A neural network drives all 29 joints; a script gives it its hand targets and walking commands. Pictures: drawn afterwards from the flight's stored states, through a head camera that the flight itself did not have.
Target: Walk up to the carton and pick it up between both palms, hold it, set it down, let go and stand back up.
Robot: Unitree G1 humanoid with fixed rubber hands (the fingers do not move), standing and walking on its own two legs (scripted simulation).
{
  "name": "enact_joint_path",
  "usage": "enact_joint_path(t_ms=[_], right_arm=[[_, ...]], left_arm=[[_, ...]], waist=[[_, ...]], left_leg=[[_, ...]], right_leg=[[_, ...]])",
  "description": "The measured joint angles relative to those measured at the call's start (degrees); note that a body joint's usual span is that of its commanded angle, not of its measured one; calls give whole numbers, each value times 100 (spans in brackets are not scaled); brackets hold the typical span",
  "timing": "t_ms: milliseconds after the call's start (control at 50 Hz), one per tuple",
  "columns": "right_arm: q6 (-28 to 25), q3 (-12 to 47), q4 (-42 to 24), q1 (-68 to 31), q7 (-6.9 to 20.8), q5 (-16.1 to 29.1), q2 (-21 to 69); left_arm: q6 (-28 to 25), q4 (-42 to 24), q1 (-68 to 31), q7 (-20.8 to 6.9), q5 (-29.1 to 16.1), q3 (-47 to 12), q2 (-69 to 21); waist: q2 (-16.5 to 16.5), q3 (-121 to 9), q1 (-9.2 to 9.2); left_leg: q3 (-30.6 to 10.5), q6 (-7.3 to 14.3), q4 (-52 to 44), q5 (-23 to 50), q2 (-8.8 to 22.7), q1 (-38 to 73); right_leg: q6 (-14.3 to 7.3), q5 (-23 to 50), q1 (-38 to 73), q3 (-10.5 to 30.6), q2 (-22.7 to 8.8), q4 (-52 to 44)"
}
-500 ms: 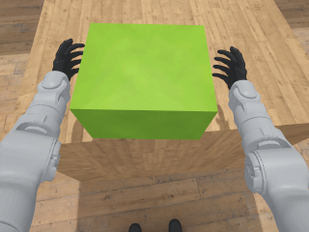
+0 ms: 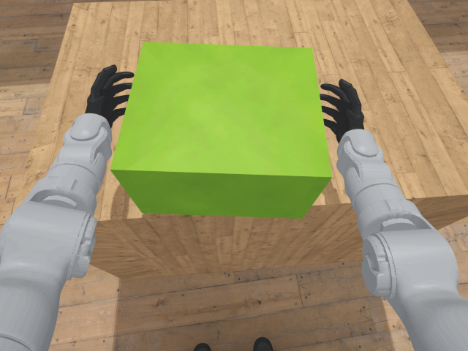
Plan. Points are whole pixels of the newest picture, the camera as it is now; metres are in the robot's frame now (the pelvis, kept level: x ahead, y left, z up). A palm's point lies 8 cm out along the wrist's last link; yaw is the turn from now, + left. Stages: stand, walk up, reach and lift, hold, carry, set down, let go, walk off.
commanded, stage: reach and lift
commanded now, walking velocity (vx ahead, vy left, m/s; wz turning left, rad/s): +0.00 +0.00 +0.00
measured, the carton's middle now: (225, 132) +0.50 -0.02 +0.01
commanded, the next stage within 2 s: none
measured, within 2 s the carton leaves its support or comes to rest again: leaves its support in 1.42 s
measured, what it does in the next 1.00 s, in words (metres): stands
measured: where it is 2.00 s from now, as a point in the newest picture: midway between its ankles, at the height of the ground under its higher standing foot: outside the picture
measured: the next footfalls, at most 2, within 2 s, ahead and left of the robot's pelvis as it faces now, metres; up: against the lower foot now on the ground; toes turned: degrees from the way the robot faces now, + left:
none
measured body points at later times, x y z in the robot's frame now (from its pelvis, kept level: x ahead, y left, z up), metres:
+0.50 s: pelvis +0.00 +0.00 +0.00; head +0.12 -0.01 +0.44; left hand +0.51 +0.18 +0.07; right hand +0.46 -0.23 +0.06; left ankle -0.02 +0.10 -0.74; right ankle -0.02 -0.13 -0.74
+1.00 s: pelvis +0.02 -0.01 +0.01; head +0.12 -0.03 +0.44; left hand +0.50 +0.18 +0.07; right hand +0.46 -0.23 +0.06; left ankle -0.02 +0.10 -0.74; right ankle -0.02 -0.13 -0.74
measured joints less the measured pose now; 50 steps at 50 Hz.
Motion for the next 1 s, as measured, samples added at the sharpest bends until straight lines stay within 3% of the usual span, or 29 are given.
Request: enact_joint_path(t_ms=[380,580,780,1000], right_arm=[[7,-382,-138,70,-11,-378,71],[56,-1005,-632,358,38,-946,321],[72,-1442,-1137,737,49,-1409,614],[170,-1190,-1667,1210,-127,-1222,690]], left_arm=[[-75,-39,8,41,341,328,-160],[-205,-81,154,-93,704,780,-249],[-248,-252,450,-194,1015,1153,-355],[-42,-1009,1025,-162,1010,1243,-486]], waist=[[-28,115,21],[1,125,24],[70,166,65],[57,328,96]], left_leg=[[23,38,-236,113,-30,203],[17,76,-700,311,-90,492],[-22,74,-982,360,-74,858],[-73,29,-966,243,-27,1243]], right_leg=[[14,177,244,31,-28,-339],[11,473,619,26,-84,-980],[-11,352,851,-6,-66,-959],[-68,227,1257,-52,-15,-958]])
